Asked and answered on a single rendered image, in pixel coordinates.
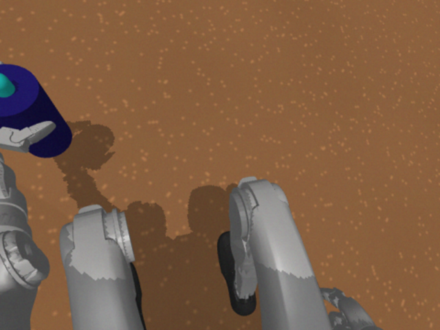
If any right robot foot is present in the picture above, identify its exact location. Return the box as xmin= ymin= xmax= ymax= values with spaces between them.
xmin=217 ymin=231 xmax=256 ymax=316

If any left robot foot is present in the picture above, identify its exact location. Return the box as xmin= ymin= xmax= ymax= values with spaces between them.
xmin=130 ymin=262 xmax=146 ymax=330

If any left robot hand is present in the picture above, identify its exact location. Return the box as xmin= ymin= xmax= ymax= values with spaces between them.
xmin=0 ymin=61 xmax=56 ymax=153

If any right robot hand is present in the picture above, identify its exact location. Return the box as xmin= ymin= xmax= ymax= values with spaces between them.
xmin=320 ymin=287 xmax=376 ymax=330

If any left robot arm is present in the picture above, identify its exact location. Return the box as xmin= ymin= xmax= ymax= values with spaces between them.
xmin=0 ymin=152 xmax=50 ymax=330

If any bottle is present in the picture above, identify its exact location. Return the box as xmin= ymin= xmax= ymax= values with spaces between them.
xmin=0 ymin=64 xmax=72 ymax=158

